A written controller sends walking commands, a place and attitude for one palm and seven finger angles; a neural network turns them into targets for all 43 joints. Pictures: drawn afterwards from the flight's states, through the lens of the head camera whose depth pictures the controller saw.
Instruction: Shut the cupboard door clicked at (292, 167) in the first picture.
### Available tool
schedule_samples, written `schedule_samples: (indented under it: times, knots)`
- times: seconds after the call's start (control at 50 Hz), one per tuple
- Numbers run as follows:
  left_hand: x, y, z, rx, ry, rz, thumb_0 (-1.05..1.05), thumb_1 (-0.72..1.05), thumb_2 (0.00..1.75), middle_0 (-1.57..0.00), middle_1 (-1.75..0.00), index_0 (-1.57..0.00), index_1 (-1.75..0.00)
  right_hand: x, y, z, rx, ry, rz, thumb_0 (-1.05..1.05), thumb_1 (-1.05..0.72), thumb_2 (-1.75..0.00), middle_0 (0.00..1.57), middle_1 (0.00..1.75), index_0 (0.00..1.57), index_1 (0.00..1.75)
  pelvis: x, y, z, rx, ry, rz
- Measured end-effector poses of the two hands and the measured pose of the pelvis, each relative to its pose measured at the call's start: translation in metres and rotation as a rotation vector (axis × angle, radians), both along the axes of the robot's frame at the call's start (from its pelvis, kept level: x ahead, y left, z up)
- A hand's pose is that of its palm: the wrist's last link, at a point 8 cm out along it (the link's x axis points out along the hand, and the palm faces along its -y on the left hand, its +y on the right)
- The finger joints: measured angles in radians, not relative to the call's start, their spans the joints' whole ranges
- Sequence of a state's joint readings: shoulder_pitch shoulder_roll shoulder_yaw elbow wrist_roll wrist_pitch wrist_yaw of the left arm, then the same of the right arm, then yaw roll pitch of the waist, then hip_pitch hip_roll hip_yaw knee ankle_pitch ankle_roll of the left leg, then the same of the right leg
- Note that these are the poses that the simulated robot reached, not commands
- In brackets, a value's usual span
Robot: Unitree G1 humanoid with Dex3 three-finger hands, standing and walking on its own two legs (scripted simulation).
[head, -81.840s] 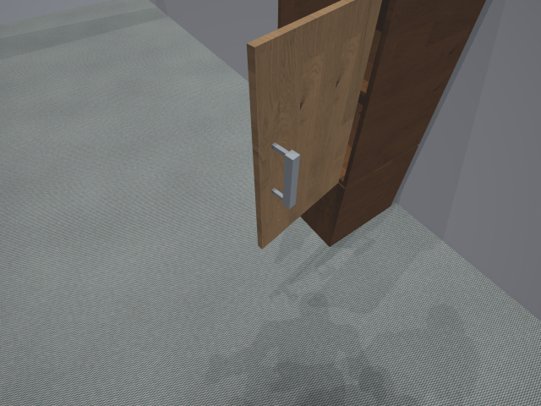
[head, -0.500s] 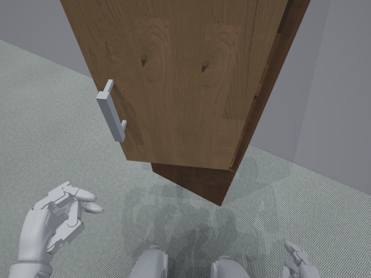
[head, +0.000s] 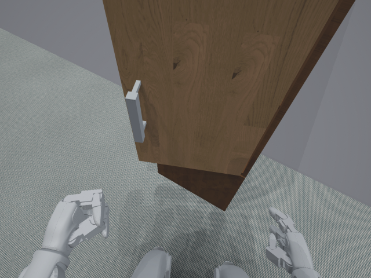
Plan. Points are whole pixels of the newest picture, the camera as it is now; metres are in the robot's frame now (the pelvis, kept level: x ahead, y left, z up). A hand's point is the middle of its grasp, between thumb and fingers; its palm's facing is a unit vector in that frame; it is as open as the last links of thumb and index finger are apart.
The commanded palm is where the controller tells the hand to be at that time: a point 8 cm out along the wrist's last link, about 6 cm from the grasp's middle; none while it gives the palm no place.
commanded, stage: raise the hand and make a fist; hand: left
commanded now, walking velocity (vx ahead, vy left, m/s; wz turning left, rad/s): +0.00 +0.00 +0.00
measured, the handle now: (138, 113) +0.47 +0.17 +0.05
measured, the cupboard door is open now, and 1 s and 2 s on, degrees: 23 23 23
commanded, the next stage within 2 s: bring the fist close to the handle in 0.52 s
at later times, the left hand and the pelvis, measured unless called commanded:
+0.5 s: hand (102, 208) +0.23 +0.18 +0.07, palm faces -0.01 -1.00 -0.06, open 3.1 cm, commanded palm +0.21 +0.22 +0.05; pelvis +0.00 -0.02 +0.00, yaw +0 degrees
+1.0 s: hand (126, 191) +0.27 +0.15 +0.05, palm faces -0.09 -1.00 -0.03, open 3.1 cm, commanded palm +0.26 +0.20 +0.05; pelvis +0.01 -0.04 +0.00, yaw +0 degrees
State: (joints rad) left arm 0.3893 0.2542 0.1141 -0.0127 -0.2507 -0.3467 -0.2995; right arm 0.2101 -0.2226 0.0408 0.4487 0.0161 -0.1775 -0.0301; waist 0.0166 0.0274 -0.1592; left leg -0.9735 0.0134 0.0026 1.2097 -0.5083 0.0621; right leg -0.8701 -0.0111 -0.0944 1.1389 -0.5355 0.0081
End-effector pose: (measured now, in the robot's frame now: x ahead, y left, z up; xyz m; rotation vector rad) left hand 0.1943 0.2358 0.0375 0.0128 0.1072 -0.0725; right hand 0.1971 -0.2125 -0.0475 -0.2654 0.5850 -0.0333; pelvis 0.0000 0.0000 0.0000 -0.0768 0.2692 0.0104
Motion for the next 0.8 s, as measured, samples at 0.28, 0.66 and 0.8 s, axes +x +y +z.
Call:
schedule_samples:
  times: [0.28,0.66,0.8]
  knots:
    - [0.016,0.006,0.011,0.012,-0.021,0.013,0.02,0.91,0.9,-1.3,-1.5,-1.3,-1.5,-0.028,-0.022,-0.012,-0.015,0.102,-0.06,0.01,-0.91,-0.9,0.2,0.3,0.21,0.3,0.005,-0.003,0.003,0.003,0.007,-0.004]
    - [0.008,-0.025,0.008,0.017,-0.006,0.004,0.02,0.9,0.9,-1.3,-1.5,-1.3,-1.5,-0.022,-0.046,-0.017,0.003,0.074,-0.078,0.01,-0.91,-0.9,0.2,0.3,0.2,0.3,0.004,-0.025,0.0,0.026,0.006,-0.007]
    - [0.028,-0.021,0.027,0.058,-0.166,0.047,0.02,0.9,0.9,-1.31,-1.5,-1.3,-1.5,-0.018,-0.052,-0.024,-0.008,0.074,-0.054,0.01,-0.91,-0.9,0.2,0.3,0.2,0.3,0.003,-0.034,-0.005,0.027,0.016,-0.001]
